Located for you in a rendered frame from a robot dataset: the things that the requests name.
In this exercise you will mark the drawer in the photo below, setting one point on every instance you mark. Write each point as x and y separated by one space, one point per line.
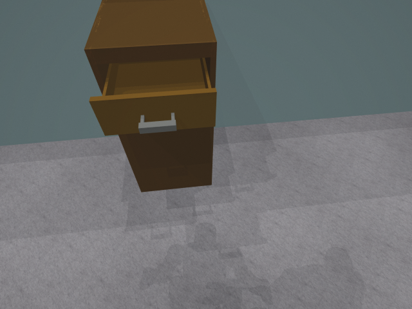
155 89

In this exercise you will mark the cabinet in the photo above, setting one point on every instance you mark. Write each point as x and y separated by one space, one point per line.
158 30

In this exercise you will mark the handle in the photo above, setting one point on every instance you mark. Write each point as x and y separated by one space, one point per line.
158 126

